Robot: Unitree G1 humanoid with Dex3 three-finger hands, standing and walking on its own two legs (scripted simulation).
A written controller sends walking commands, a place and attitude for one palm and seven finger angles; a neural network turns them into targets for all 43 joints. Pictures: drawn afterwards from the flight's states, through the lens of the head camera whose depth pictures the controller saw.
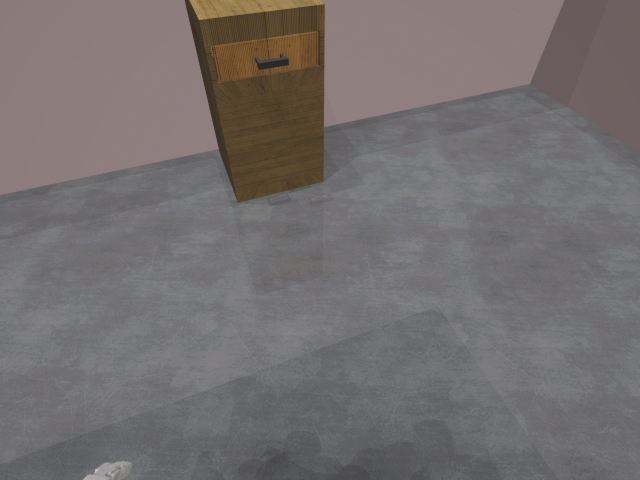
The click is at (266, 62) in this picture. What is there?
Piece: drawer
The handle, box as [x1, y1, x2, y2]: [255, 54, 288, 69]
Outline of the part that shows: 288,59 286,56 285,57 282,54 280,54 279,58 260,61 257,57 255,58 259,69 288,64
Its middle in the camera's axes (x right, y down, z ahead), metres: -0.18 -0.64 +1.39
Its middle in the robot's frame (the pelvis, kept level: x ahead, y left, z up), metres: +1.46 +0.25 -0.12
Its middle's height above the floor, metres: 0.65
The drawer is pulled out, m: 0.00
